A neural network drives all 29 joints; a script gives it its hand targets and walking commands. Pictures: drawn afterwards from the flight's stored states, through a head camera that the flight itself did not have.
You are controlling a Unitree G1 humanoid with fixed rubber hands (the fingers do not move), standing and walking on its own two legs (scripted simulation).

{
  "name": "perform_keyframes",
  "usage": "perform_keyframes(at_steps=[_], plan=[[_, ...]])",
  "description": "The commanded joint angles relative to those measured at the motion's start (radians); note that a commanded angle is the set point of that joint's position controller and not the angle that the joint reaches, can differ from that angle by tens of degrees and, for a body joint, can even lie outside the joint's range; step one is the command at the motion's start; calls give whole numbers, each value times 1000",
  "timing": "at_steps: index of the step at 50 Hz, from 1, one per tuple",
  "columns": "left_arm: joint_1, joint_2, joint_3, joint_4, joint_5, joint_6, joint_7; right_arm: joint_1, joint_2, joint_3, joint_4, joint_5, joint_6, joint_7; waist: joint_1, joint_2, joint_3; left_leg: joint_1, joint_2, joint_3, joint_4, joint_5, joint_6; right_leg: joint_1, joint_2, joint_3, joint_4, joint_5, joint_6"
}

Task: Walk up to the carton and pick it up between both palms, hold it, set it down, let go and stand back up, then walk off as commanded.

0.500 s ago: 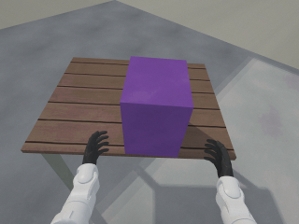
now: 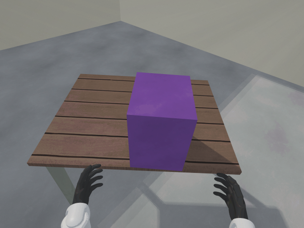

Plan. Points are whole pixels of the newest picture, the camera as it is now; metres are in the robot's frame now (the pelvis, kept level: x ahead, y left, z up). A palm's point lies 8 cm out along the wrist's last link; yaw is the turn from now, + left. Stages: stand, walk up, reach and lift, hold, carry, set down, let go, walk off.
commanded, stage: set down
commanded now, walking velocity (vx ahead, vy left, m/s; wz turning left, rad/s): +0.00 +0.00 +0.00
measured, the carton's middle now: (159, 122) +0.51 +0.00 +0.00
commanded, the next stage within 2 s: let go in 1.76 s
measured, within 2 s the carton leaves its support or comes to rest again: neither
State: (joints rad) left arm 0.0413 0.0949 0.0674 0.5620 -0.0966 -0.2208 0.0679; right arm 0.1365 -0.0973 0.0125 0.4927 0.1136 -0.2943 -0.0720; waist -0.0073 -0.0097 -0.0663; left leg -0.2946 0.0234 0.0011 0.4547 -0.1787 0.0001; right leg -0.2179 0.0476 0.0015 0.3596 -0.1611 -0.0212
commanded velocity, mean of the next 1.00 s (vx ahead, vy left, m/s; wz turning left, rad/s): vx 0.00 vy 0.00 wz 0.00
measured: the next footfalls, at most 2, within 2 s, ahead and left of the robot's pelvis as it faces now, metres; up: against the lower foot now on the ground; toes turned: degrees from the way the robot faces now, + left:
none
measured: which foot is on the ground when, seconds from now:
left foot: down 0.00-1.00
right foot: down 0.00-1.00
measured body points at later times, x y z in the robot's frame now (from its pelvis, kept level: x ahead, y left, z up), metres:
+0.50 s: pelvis +0.01 +0.00 +0.00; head +0.01 +0.02 +0.45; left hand +0.25 +0.20 -0.05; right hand +0.23 -0.20 -0.02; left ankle +0.04 +0.11 -0.74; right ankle +0.02 -0.11 -0.74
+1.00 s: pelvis +0.02 +0.00 +0.00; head +0.02 +0.01 +0.45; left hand +0.23 +0.20 -0.07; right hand +0.21 -0.20 -0.05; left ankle +0.04 +0.11 -0.74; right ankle +0.02 -0.11 -0.74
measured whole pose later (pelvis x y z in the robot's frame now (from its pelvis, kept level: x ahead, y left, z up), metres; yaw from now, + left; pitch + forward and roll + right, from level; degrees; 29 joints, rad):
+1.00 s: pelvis +0.02 +0.00 +0.00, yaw +0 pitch +0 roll -1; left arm 0.13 0.10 0.06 0.51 -0.10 -0.01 0.04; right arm 0.22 -0.10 0.01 0.51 0.11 -0.22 -0.05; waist -0.01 -0.01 -0.01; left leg -0.24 0.02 0.00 0.43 -0.19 0.00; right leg -0.18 0.04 0.00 0.36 -0.19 -0.02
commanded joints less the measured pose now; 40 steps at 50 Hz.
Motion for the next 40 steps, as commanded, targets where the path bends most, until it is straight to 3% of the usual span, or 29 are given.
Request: perform_keyframes(at_steps=[1, 2, 3, 4, 5, 6, 7, 9, 10, 11, 13, 14, 15, 18, 19, 20, 21, 24, 25, 27, 28, 29, 31, 33, 34, 35, 36, 38, 40], plan=[[-69, 209, -74, -271, -57, -12, -7, -78, -90, -17, -213, 67, -9, 17, 38, -51, 7, 242, -30, 51, -133, -30, -11, 27, -44, 46, -88, -200, -10], [-44, 217, -63, -251, -45, 3, -22, -78, -73, 12, -216, 48, -1, 10, 41, -63, 1, 242, -29, 66, -136, -48, -8, 59, -41, 48, -96, -192, -12], [-53, 199, -79, -352, -66, -17, -6, -72, -84, -10, -272, 73, -9, 24, 50, -37, -23, 254, -22, 51, -134, 21, -11, 38, -33, 29, -79, -139, -16], [-24, 217, -58, -267, -64, 0, -20, -48, -90, -16, -217, 63, 2, 14, 41, -67, 13, 254, -24, 60, -140, -31, -8, 51, -43, 39, -93, -175, -10], [-33, 226, -46, -255, -59, 19, -24, -50, -81, -9, -202, 58, 7, 13, 55, -35, 7, 245, -34, 76, -134, -56, -8, 58, -52, 50, -87, -192, -7], [-40, 215, -56, -240, -57, 24, -23, -67, -74, -7, -209, 38, 8, 11, 57, -47, 17, 241, -34, 58, -124, -39, -7, 31, -51, 45, -87, -211, -11], [-46, 201, -71, -261, -49, 21, -20, -84, -77, -2, -238, 60, 10, 18, 57, -19, 4, 257, -31, 61, -139, -20, -4, 24, -46, 44, -83, -186, -15], [-49, 213, -66, -241, -32, 50, -15, -66, -100, -29, -167, 31, 23, 29, 45, -4, -7, 255, -23, 56, -143, -56, -22, 37, -47, 37, -85, -194, -21], [-8, 193, -67, -310, -37, 29, -2, -50, -123, -34, -212, 54, -4, 38, 71, 4, -28, 269, -23, 48, -131, 12, -24, 42, -27, 10, -64, -153, -27], [3, 201, -66, -264, -33, 48, -14, -43, -100, -7, -192, 41, 5, 22, 56, -25, -1, 269, -28, 57, -125, -24, -19, 49, -47, 39, -77, -175, -18], [8, 209, -64, -379, -51, 31, -5, -36, -111, -20, -255, 50, -10, 26, 57, -29, -57, 272, -18, 50, -124, 36, -22, 78, -30, 30, -60, -109, -15], [-4, 211, -66, -263, -34, 48, -24, -25, -110, -22, -137, 37, 10, 22, 21, -44, 0, 287, -19, 51, -127, 6, -23, 50, -34, 26, -83, -134, -21], [4, 217, -64, -331, -49, 40, -14, -17, -96, -13, -189, 39, 5, 27, 51, -12, -31, 279, -22, 56, -128, 29, -18, 72, -45, 37, -76, -126, -16], [40, 182, -73, -230, -6, 82, -32, -7, -110, -7, -112, 23, 23, 28, 28, -10, 27, 289, -19, 47, -132, 35, -25, 57, -33, 27, -91, -113, -31], [17, 200, -65, -247, -19, 76, -28, -18, -118, -18, -151, 19, 16, 24, 51, -14, 5, 280, -25, 49, -124, 53, -24, 57, -36, 26, -75, -113, -26], [19, 209, -69, -253, -22, 85, -35, -35, -117, -23, -171, 9, 13, 18, 30, -40, 5, 285, -28, 57, -129, 23, -17, 54, -34, 24, -76, -125, -16], [11, 218, -51, -253, -22, 92, -31, -31, -110, -23, -135, 0, 24, 19, 54, -7, 18, 279, -27, 58, -121, 40, -23, 59, -43, 17, -72, -126, -23], [54, 207, -37, -268, 2, 100, -36, 2, -117, 3, -147, 9, 16, 25, 49, -20, -21, 307, -24, 59, -112, 98, -22, 72, -31, 21, -68, -61, -22], [60, 213, -34, -243, 30, 111, -37, 1, -119, 0, -73, 13, 24, 30, 57, 37, 16, 322, -28, 60, -109, 112, -35, 49, -35, 18, -73, -76, -24], [74, 203, -44, -293, 23, 102, -38, 15, -131, -4, -99, 4, 18, 25, 31, 4, -50, 354, -26, 56, -104, 178, -41, 82, -25, 5, -66, 2, -16], [95, 200, -36, -345, 22, 84, -31, 15, -121, 5, -178, 31, -3, 28, 71, 18, -75, 352, -19, 48, -100, 198, -42, 104, -20, 5, -56, 11, -26], [114, 186, -31, -318, 26, 96, -32, 45, -141, 6, -92, 16, 2, 34, 68, 52, -67, 357, -21, 57, -95, 219, -49, 96, -20, 2, -51, 30, -26], [114, 205, -41, -329, 16, 79, -36, 47, -132, 16, -138, 27, -13, 34, 47, 22, -80, 350, -21, 59, -92, 236, -47, 91, -23, 10, -54, 54, -25], [103, 192, -43, -265, 58, 109, -40, 27, -153, -2, -39, 5, -1, 41, 38, 38, -2, 355, -24, 56, -106, 220, -49, 54, -16, -4, -75, 37, -24], [123, 201, -44, -229, 41, 123, -51, 51, -149, 0, -38, 2, 2, 30, 22, 9, -9, 356, -23, 52, -100, 208, -46, 72, -23, 5, -69, 68, -24], [141, 192, -26, -278, 47, 122, -46, 50, -152, 6, -50, -1, 1, 33, 58, 27, -6, 366, -17, 60, -99, 249, -51, 85, -22, -3, -63, 71, -24], [111, 192, -26, -248, 56, 141, -51, 50, -153, 0, -33, -8, 9, 34, 40, 44, 4, 370, -19, 60, -103, 231, -56, 56, -20, -2, -76, 40, -28], [126, 208, -35, -367, 24, 121, -34, 45, -175, -22, -110, 5, -7, 34, 42, 36, -79, 365, -14, 54, -92, 270, -59, 105, -13, -15, -48, 91, -27], [119, 206, -42, -348, 16, 112, -39, 58, -128, 12, -110, 6, -6, 30, 34, -5, -58, 373, -13, 61, -89, 256, -47, 80, -22, -2, -72, 79, -22]])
